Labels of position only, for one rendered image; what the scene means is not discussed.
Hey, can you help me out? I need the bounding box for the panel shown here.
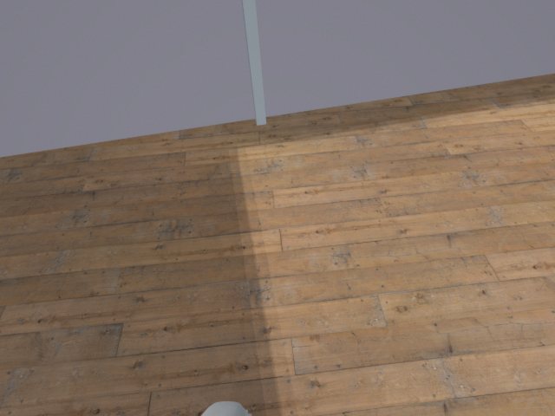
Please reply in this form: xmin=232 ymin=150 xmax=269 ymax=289
xmin=242 ymin=0 xmax=266 ymax=126

